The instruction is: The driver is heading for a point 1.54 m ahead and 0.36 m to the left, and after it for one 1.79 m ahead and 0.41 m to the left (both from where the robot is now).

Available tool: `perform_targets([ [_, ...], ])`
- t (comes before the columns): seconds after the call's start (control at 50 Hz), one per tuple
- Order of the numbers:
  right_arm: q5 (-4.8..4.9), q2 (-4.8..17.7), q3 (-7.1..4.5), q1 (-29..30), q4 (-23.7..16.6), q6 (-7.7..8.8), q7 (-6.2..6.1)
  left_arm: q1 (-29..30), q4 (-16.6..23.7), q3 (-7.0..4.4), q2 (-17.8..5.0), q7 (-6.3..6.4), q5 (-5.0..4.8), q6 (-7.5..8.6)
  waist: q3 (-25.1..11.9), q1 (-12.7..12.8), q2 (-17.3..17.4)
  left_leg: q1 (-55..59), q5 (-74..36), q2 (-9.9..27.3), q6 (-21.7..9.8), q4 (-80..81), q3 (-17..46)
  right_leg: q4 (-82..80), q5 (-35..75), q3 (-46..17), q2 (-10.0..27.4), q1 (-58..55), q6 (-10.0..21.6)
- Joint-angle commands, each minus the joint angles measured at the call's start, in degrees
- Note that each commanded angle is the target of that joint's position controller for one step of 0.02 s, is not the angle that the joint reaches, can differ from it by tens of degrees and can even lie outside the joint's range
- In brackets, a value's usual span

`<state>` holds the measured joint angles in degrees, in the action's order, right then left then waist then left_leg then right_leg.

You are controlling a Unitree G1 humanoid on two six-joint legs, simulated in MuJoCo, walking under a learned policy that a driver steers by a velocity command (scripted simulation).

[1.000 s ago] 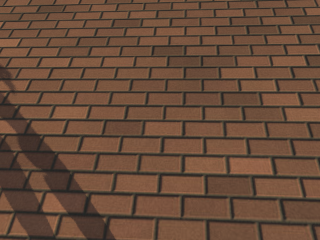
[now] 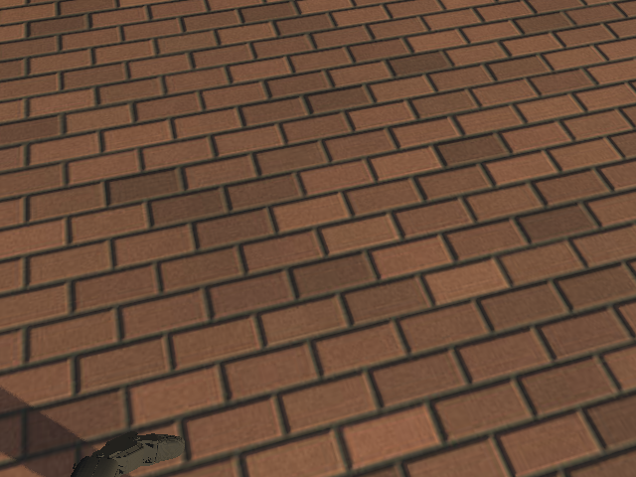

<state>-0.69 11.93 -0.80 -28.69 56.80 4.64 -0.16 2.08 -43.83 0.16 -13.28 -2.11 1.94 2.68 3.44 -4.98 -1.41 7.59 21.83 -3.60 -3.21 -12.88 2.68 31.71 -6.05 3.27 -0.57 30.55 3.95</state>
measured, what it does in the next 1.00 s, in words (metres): walks ahead, turning left: right foot, then left foot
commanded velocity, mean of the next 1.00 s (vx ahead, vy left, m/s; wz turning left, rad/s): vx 0.50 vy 0.00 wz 0.43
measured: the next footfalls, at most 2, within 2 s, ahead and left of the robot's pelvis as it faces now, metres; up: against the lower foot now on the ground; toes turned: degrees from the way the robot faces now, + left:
right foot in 0.02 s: +0.18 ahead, -0.09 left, +0.00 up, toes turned -1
left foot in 0.56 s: +0.43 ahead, +0.12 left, +0.00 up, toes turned +22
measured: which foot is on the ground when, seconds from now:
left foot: down 0.00-0.02, up 0.04-0.54, down 0.56-1.00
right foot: up 0.00-0.00, down 0.02-0.58, up 0.60-1.00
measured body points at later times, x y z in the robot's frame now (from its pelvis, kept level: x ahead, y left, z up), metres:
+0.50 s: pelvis +0.26 +0.01 +0.00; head +0.30 +0.02 +0.45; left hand +0.17 +0.24 -0.14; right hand +0.51 -0.16 -0.11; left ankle +0.39 +0.13 -0.70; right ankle +0.14 -0.09 -0.73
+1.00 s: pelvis +0.52 +0.11 +0.01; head +0.54 +0.14 +0.46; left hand +0.57 +0.40 -0.10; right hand +0.63 -0.14 -0.11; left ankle +0.39 +0.11 -0.73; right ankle +0.74 +0.06 -0.68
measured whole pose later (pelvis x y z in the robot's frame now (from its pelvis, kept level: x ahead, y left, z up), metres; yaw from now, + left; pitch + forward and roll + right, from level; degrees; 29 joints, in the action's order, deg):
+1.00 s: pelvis +0.52 +0.11 +0.01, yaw +28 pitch +1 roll +1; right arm -0.8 14.5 -2.8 -23.8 51.7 3.7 -0.1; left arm -4.9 -43.9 -1.5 -14.3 -1.8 1.9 1.0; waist 2.6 -3.7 -2.8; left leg 3.5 15.3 -8.4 -7.3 -11.4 4.8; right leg 39.9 -0.8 1.9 5.3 36.8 0.1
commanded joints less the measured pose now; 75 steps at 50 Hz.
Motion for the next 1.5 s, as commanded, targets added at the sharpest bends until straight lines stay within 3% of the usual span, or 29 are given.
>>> perform_targets([
  [0.02, 0.56, 10.6, -2.02, 2.6, -2.9, 0.52, -0.2, -20.2, -2.9, -3.37, -9.8, 2.14, 0.65, 1.69, -10.5, 13.2, 5.1, -12.8, -53.3, 11.1, -3.4, -25.5, 3.8, -5.2, 1.1, -2.6, 0.9, -31.3, 3.6],
  [0.04, 0.66, 7.0, -1.2, 1.3, -5.1, 0.62, 0.01, -28.7, -3.4, -4.59, -15.0, 3.05, 1.99, 1.92, -18.9, 14.7, -2.9, -23.0, -27.9, 6.9, -3.0, -42.0, 1.2, -5.2, -5.4, -18.6, 16.7, -44.6, 5.7],
  [0.06, 2.39, 2.9, -0.75, -7.0, -4.6, -0.31, -0.38, -26.4, -3.4, -5.24, -17.0, 2.6, 1.94, 1.12, -23.8, 9.7, -12.7, -38.3, 10.0, -0.8, -1.9, -58.3, -0.9, -11.7, -8.4, -41.5, 28.7, -51.4, 12.3],
  [0.08, 0.28, 9.6, -2.4, -1.6, -3.9, -1.17, -0.77, -22.0, -2.5, -4.45, -11.5, 2.14, -0.15, 0.72, -15.5, 9.4, -1.8, -41.4, 4.3, 3.2, -2.5, -60.2, 2.1, -14.5, -15.1, -38.4, 24.5, -42.6, 10.4],
  [0.1, 0.31, 8.5, -2.57, 2.4, -4.8, -1.13, -0.19, -16.8, -1.9, -3.45, -7.8, 2.02, -0.44, 1.03, -7.3, 7.7, -1.5, -41.2, -0.9, 5.0, -2.5, -57.9, 2.1, -17.3, -13.6, -29.0, 21.8, -33.9, 8.8],
  [0.14, -0.45, 6.7, -2.66, 4.5, -4.8, -1.96, 0.59, -14.9, -2.6, -2.9, -5.3, 2.13, -0.26, 2.08, -1.9, 5.6, -2.0, -38.3, -4.4, 7.6, -1.9, -54.8, 1.4, -20.7, -4.1, -17.6, 17.2, -24.8, 6.1],
  [0.24, -1.17, 4.3, -2.85, 9.0, -7.1, -4.32, 2.39, -18.4, -5.1, -3.19, -5.3, 2.35, -1.28, 4.31, -0.4, 3.6, -2.6, -41.9, -10.3, 9.0, -0.4, -52.3, -0.5, -24.2, 6.3, -5.1, 14.8, -22.9, 4.6],
  [0.36, -0.96, 3.0, -1.85, 22.0, -12.2, -3.93, 3.67, -22.4, -7.3, -3.05, -5.2, 2.67, -1.01, 4.07, 2.1, 5.4, -2.1, -44.8, -22.4, 8.1, 0.5, -35.7, -5.1, -23.5, 17.2, 5.2, 12.1, -25.0, 2.9],
  [0.44, -1.35, 3.2, -1.21, 28.9, -15.2, -3.8, 4.24, -26.7, -9.2, -3.29, -6.9, 3.4, -0.94, 3.35, 2.6, 7.5, -2.0, -43.1, -21.2, 6.3, -1.7, -26.0, -9.7, -21.2, 25.4, 8.0, 14.3, -32.0, 2.3],
  [0.5, -1.64, 4.6, -1.76, 26.7, -15.3, -3.9, 3.78, -26.6, -9.7, -3.67, -8.9, 4.22, -0.64, 2.24, -0.3, 5.4, -3.7, -37.5, -13.1, 2.2, -5.0, -23.6, -12.2, -12.3, 46.7, 10.5, 15.5, -37.4, 1.8],
  [0.54, -1.72, 6.7, -2.88, 18.6, -13.2, -3.6, 3.18, -26.0, -9.4, -4.2, -10.7, 4.39, -0.34, 1.08, -5.2, 1.7, -4.5, -28.1, -7.2, -1.4, -8.0, -21.5, -12.2, 2.0, 53.0, 11.1, 16.2, -37.4, 2.2],
  [0.56, -2.1, 8.4, -3.97, 10.6, -10.7, -3.09, 2.59, -25.4, -8.9, -4.34, -11.0, 4.14, -0.49, 0.62, -9.4, -1.9, -2.6, -17.2, -8.3, -2.4, -9.8, -16.6, -10.6, 14.4, 45.1, 11.7, 15.4, -32.4, 1.4],
  [0.58, -2.6, 13.5, -5.75, 3.6, -9.2, -3.04, 1.62, -25.6, -7.1, -3.9, -9.0, 3.78, -0.43, 0.77, -14.4, -4.2, 3.3, -3.8, -2.6, 7.9, -13.0, -14.3, 3.4, 31.8, 21.5, 11.7, 13.1, -19.6, -0.2],
  [0.6, -1.4, 18.8, -7.13, 7.7, -11.1, -3.82, 1.34, -25.1, -2.6, -3.49, -4.8, 2.6, -1.21, 1.27, -17.5, 0.4, 15.9, 10.1, -3.4, 22.7, -22.1, -7.0, 36.9, 52.6, -24.8, 6.3, -1.0, 6.1, -3.9],
  [0.62, -0.08, 17.7, -7.0, 6.5, -11.2, -4.48, 1.11, -18.4, -0.9, -4.05, -9.0, 2.35, -0.55, 2.08, -15.2, -2.3, 5.0, 8.3, -8.1, 22.8, -22.0, -3.2, 36.3, 53.4, -20.9, -4.5, 1.2, 12.6, -3.5],
  [0.66, 0.19, 12.1, -5.58, 11.1, -10.3, -3.91, 0.46, -17.6, -0.8, -3.56, -7.5, 2.23, -1.39, 3.24, -3.3, 2.8, -1.1, -6.3, -20.6, 19.1, -17.5, -1.5, 22.8, 43.3, -13.0, -4.9, 6.0, 10.2, -3.2],
  [0.68, 0.31, 10.8, -5.14, 13.0, -10.4, -3.29, 0.19, -17.7, -0.9, -3.58, -7.1, 2.3, -0.46, 2.49, -2.1, 4.8, -1.5, -10.9, -25.5, 15.8, -15.4, -1.2, 18.5, 39.2, -12.7, -5.3, 7.2, 6.7, -3.8],
  [0.72, 0.63, 9.7, -4.57, 14.0, -10.8, -2.02, 0.22, -19.9, -1.3, -3.44, -6.3, 1.94, 0.99, 0.26, -3.4, 6.8, 0.0, -14.8, -31.8, 12.4, -14.3, -0.5, 14.1, 35.4, -12.3, -4.9, 7.4, 1.9, -5.2],
  [0.78, 0.71, 11.5, -4.93, 11.0, -9.9, -1.09, 0.49, -16.7, 0.3, -3.26, -5.2, 1.33, 0.94, -1.18, -3.0, 6.5, 1.4, -16.2, -33.3, 9.9, -13.1, 0.7, 11.5, 29.5, -7.7, -3.2, 7.2, 3.8, -6.7],
  [1.0, -0.62, 10.0, -3.32, 0.2, -5.8, -0.32, -0.42, 1.7, 5.8, -2.09, -4.8, 0.06, -0.46, -0.41, 0.9, -0.7, 5.3, -1.3, -41.7, 12.2, -7.0, 1.8, 6.6, 4.9, 5.5, 0.7, 4.2, 8.7, -2.1],
  [1.06, -1.27, 11.1, -3.19, 2.9, -5.5, -0.04, -1.16, -2.8, 4.8, -2.52, -5.9, 0.1, -0.74, -0.04, 0.0, 2.9, 6.0, -0.1, -57.1, 13.8, -5.6, -2.6, 3.1, 0.8, -0.7, 1.4, 0.6, -0.3, 1.5],
  [1.1, -1.82, 12.3, -3.34, 4.2, -5.3, -0.18, -1.37, -14.6, 0.9, -3.66, -7.9, 0.95, -0.84, 0.3, -5.9, 8.1, 5.9, 0.5, -69.6, 13.2, -4.4, -16.6, 0.5, -1.4, -4.5, 2.3, -3.7, -12.7, 4.0],
  [1.12, -1.46, 12.5, -3.25, 5.3, -5.6, -0.23, -1.38, -23.1, -1.7, -4.26, -8.8, 1.43, -0.25, 0.75, -9.9, 12.3, 4.6, -5.3, -63.5, 11.7, -3.6, -28.4, -1.7, -4.8, -1.9, 0.1, -2.2, -24.2, 5.8],
  [1.14, -0.33, 9.7, -2.32, 4.1, -7.9, 0.23, -1.17, -31.0, -2.9, -5.76, -14.1, 2.16, 0.94, 0.77, -16.4, 13.7, -2.9, -20.2, -42.6, 7.3, -1.7, -47.7, -4.8, -5.0, -5.3, -18.5, 11.0, -39.5, 11.0],
  [1.16, 0.38, 8.5, -2.45, 0.8, -8.2, 0.55, -0.47, -29.8, -3.6, -6.55, -15.8, 1.64, -0.37, 0.01, -20.2, 9.6, -14.2, -37.6, 4.7, -4.2, 0.7, -65.0, -3.9, -12.9, -1.7, -46.6, 21.4, -48.1, 19.0],
  [1.18, -1.61, 10.8, -2.5, 4.6, -9.2, 0.69, -0.4, -23.5, -2.5, -6.22, -13.5, 0.84, -2.01, -0.25, -13.2, 7.9, -4.7, -43.9, 2.3, 0.4, -0.2, -67.4, 2.5, -15.0, -5.9, -43.9, 19.4, -42.7, 18.2],
  [1.22, -1.2, 10.1, -2.17, 11.2, -11.1, 1.42, 0.3, -18.6, -1.8, -5.13, -8.7, 0.85, -1.44, -0.33, -2.8, 6.2, 2.7, -43.9, -3.8, 5.2, 0.2, -61.0, 1.8, -17.8, -1.3, -31.0, 15.2, -28.6, 15.2],
  [1.32, -2.4, 7.4, -1.22, 12.3, -13.2, -1.87, 0.88, -21.3, -3.8, -5.27, -9.6, 1.41, -2.0, 1.2, -2.6, 3.3, -0.5, -39.3, -5.5, 7.5, 4.2, -49.1, -0.7, -20.4, 10.2, -21.0, 8.1, -19.3, 12.7],
  [1.5, -1.35, 6.7, -0.19, 31.4, -20.2, -1.7, 1.41, -30.1, -4.7, -6.09, -10.6, 2.07, -1.68, 0.28, -1.7, 10.1, -2.3, -44.1, -20.1, 5.6, 6.5, -26.6, -2.1, -17.0, 15.2, -22.2, 5.6, -26.5, 8.5],
])
Velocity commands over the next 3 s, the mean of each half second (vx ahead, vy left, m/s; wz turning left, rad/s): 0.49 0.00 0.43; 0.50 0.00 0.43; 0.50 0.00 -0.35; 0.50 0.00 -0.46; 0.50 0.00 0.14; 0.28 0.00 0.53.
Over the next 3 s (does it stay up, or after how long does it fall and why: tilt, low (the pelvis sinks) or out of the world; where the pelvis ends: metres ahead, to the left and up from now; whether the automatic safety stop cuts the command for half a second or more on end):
stays up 1.46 0.30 0.01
